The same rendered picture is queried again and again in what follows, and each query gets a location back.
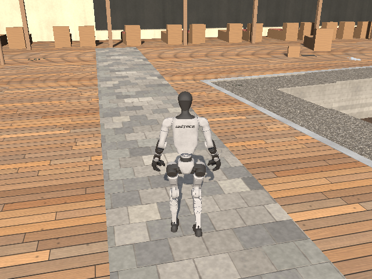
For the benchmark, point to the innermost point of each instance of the left robot hand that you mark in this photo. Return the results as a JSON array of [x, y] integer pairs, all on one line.
[[159, 163]]

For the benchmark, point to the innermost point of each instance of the robot right upper arm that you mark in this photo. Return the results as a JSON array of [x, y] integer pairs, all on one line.
[[203, 122]]

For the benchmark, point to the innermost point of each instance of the right robot hand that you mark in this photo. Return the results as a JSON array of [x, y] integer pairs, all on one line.
[[212, 162]]

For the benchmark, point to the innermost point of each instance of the humanoid robot head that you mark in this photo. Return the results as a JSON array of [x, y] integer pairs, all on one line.
[[185, 101]]

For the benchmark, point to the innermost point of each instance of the robot left upper arm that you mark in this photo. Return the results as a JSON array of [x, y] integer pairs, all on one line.
[[164, 132]]

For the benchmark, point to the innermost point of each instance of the robot right forearm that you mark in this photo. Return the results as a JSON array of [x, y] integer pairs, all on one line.
[[214, 153]]

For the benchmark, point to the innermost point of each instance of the robot left forearm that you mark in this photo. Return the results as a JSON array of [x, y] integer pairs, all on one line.
[[158, 153]]

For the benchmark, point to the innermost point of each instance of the left robot thigh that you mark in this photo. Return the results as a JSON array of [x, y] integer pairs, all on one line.
[[172, 173]]

